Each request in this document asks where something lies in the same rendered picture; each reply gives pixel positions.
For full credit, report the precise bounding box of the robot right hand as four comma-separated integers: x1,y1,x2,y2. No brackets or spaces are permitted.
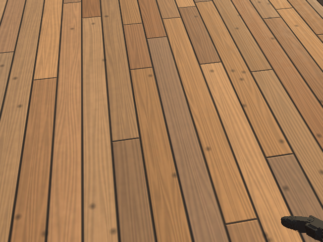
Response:
281,215,323,242

